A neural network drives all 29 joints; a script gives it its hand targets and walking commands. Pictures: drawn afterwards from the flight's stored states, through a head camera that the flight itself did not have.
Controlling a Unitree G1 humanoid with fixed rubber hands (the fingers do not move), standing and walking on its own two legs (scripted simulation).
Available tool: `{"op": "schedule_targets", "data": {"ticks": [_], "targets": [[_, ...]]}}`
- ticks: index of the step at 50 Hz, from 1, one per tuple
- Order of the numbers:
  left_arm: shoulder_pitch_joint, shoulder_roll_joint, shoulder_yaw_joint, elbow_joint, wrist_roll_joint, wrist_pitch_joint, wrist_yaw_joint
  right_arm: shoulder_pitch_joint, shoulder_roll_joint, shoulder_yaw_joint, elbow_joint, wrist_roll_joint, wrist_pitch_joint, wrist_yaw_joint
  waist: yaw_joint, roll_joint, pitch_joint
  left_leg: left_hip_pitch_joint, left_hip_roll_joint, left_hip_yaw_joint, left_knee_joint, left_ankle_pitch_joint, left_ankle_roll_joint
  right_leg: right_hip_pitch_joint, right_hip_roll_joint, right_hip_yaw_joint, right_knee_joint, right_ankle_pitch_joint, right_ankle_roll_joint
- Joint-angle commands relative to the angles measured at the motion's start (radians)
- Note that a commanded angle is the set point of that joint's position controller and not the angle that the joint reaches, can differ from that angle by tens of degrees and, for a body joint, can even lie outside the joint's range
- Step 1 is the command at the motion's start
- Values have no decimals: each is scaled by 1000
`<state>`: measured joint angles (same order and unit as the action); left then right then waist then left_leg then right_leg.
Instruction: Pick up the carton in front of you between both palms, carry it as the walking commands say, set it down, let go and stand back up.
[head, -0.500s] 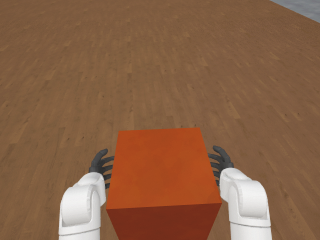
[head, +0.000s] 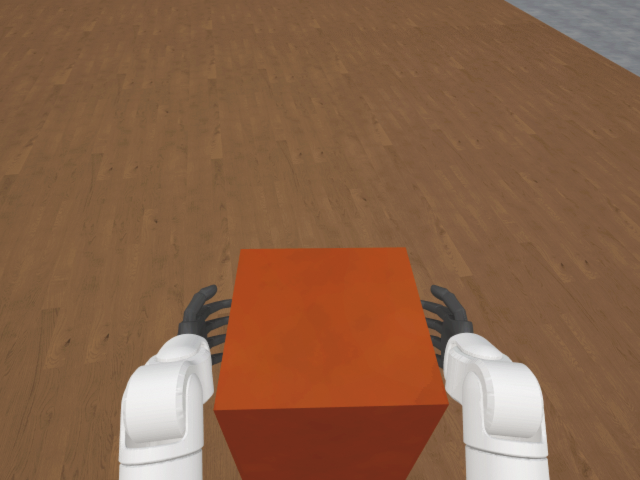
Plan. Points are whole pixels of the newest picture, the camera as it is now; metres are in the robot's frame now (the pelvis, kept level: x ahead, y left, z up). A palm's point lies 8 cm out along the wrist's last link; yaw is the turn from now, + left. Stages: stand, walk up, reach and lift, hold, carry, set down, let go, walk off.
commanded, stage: carry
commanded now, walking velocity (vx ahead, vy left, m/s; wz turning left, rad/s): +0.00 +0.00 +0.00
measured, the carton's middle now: (324, 370) +0.27 -0.01 -0.01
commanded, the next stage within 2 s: none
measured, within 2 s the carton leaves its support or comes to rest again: neither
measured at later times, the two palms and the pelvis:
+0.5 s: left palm (236, 201) +0.51 +0.12 +0.07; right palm (419, 202) +0.53 -0.17 +0.06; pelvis +0.25 -0.04 -0.01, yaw +3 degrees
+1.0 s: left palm (230, 189) +0.58 +0.15 +0.04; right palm (396, 189) +0.59 -0.15 +0.04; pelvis +0.32 -0.01 -0.02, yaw +2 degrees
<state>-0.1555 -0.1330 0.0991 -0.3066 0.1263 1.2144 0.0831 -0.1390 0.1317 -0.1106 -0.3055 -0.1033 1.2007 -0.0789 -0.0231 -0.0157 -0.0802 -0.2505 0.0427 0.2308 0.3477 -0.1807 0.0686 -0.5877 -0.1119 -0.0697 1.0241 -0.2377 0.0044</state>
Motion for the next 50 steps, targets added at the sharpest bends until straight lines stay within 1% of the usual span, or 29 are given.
{"op": "schedule_targets", "data": {"ticks": [1, 3, 6, 7, 9, 10, 11, 12, 13, 14, 15, 16, 17, 18, 20, 22, 23, 24, 25, 26, 27, 28, 29, 32, 35, 38, 43, 47, 50], "targets": [[-444, -966, -737, -92, -395, -34, -222, -468, 926, 719, -111, 424, -13, 274, 10, 142, -251, 304, 244, -206, -184, 187, 64, -101, -15, -24, -144, 85, 22], [-435, -941, -737, -112, -395, -30, -217, -456, 893, 717, -132, 423, -10, 272, 9, 142, -221, 319, 210, -129, -140, 394, 50, -82, 10, -65, -262, 126, 25], [-423, -894, -732, -126, -402, -9, -216, -424, 844, 700, -132, 403, 5, 262, 6, 172, -186, 317, 184, -53, -92, 600, 25, 1, 58, -118, -418, 224, 13], [-425, -878, -731, -127, -405, 0, -218, -413, 830, 692, -125, 392, 11, 258, 4, 183, -181, 320, 177, -37, -74, 632, 13, 35, 72, -129, -460, 264, 10], [-428, -850, -722, -121, -410, 16, -224, -404, 808, 680, -110, 374, 23, 253, 5, 189, -180, 314, 169, -17, -4, 624, -15, 137, 90, -147, -537, 326, 3], [-423, -841, -716, -111, -410, 22, -228, -412, 799, 678, -105, 370, 29, 252, 15, 173, -186, 287, 157, 5, 74, 626, -38, 237, 109, -169, -602, 369, -1], [-422, -836, -709, -101, -407, 27, -232, -420, 788, 674, -98, 367, 35, 251, 26, 133, -193, 240, 131, 27, 172, 608, -71, 368, 118, -184, -700, 462, 1], [-428, -821, -700, -93, -403, 33, -236, -436, 779, 672, -88, 364, 40, 250, 31, 92, -224, 143, 107, 6, 275, 456, -105, 541, 43, -128, -697, 617, 2], [-432, -816, -689, -78, -400, 37, -241, -467, 775, 679, -95, 368, 47, 249, 39, -77, -324, -49, 68, -33, 477, 25, -132, 790, -180, 82, -546, 1112, -71], [-413, -826, -672, -29, -394, 34, -243, -466, 794, 694, -81, 379, 57, 246, 37, -191, -413, -200, -14, -103, 622, -412, -136, 945, -298, 236, -520, 1332, -200], [-383, -843, -663, -11, -399, 25, -246, -452, 817, 699, -70, 385, 56, 247, 34, -199, -445, -215, -11, -175, 665, -441, -123, 890, -312, 276, -597, 1094, -232], [-398, -887, -666, -23, -405, 14, -249, -483, 849, 712, -83, 389, 46, 251, 31, -170, -432, -190, 10, -214, 629, -434, -102, 802, -283, 250, -659, 851, -212], [-432, -931, -671, -40, -408, 4, -252, -521, 885, 723, -92, 397, 35, 253, 25, -124, -407, -151, 41, -234, 522, -418, -88, 715, -252, 202, -699, 681, -173], [-458, -964, -677, -52, -412, -5, -256, -550, 911, 732, -105, 405, 24, 254, 23, -109, -374, -103, 48, -223, 405, -401, -85, 637, -222, 147, -729, 580, -148], [-469, -989, -680, -60, -416, -21, -260, -561, 948, 755, -117, 411, 6, 249, 27, -113, -378, -32, 18, -176, 284, -323, -91, 589, -182, 80, -756, 445, -128], [-446, -982, -685, -74, -421, -30, -261, -528, 955, 760, -127, 407, -7, 244, 30, -119, -399, 6, 14, -146, 209, -217, -90, 583, -167, 46, -745, 381, -125], [-442, -973, -689, -80, -422, -33, -262, -511, 951, 759, -129, 401, -11, 242, 26, -110, -402, 34, 18, -128, 152, -140, -90, 568, -154, 21, -725, 355, -119], [-438, -962, -693, -83, -420, -34, -263, -498, 942, 759, -129, 396, -13, 241, 22, -93, -395, 71, 26, -115, 84, -40, -92, 536, -136, -2, -706, 309, -107], [-435, -950, -695, -78, -414, -34, -264, -490, 930, 757, -126, 392, -12, 242, 21, -77, -380, 110, 47, -121, 51, 41, -94, 490, -117, -13, -690, 241, -93], [-435, -935, -697, -70, -406, -33, -265, -486, 917, 754, -117, 387, -10, 243, 19, -58, -358, 111, 91, -154, 34, 62, -94, 458, -102, -28, -682, 166, -72], [-442, -925, -700, -56, -402, -31, -265, -492, 897, 747, -104, 380, -7, 245, 23, -22, -318, 84, 131, -190, 46, 88, -88, 445, -77, -34, -655, 161, -50], [-449, -916, -704, -47, -400, -27, -264, -493, 887, 744, -81, 371, -7, 248, 26, 32, -291, 65, 142, -196, 79, 140, -81, 443, -56, -27, -635, 219, -38], [-447, -903, -704, -25, -392, -25, -262, -480, 878, 738, -49, 363, -6, 251, 25, 46, -277, 57, 144, -194, 90, 172, -78, 449, -58, -21, -608, 291, -33], [-431, -867, -691, 51, -360, -32, -258, -443, 848, 706, 49, 334, -19, 257, 24, 50, -272, 48, 138, -191, 125, 333, -77, 456, -64, -18, -524, 467, -33], [-428, -853, -662, 122, -329, -62, -258, -439, 839, 669, 131, 301, -52, 259, 25, 55, -259, 58, 135, -185, 152, 428, -80, 431, -58, -24, -491, 499, -30], [-447, -871, -645, 159, -312, -113, -263, -459, 851, 645, 159, 282, -105, 263, 24, 46, -252, 60, 132, -182, 163, 442, -77, 425, -55, -26, -480, 494, -27], [-494, -895, -657, 145, -308, -204, -264, -512, 866, 655, 132, 277, -194, 265, 22, 33, -294, 79, 125, -183, 173, 406, -66, 447, -54, -24, -471, 463, -30], [-458, -861, -619, 181, -260, -272, -259, -486, 834, 629, 167, 235, -262, 261, 23, 27, -315, 87, 122, -186, 174, 384, -61, 457, -56, -23, -469, 444, -30], [-436, -829, -562, 242, -206, -331, -257, -469, 805, 577, 227, 183, -321, 259, 23, 25, -309, 83, 122, -187, 166, 357, -60, 452, -59, -21, -477, 422, -29]]}}
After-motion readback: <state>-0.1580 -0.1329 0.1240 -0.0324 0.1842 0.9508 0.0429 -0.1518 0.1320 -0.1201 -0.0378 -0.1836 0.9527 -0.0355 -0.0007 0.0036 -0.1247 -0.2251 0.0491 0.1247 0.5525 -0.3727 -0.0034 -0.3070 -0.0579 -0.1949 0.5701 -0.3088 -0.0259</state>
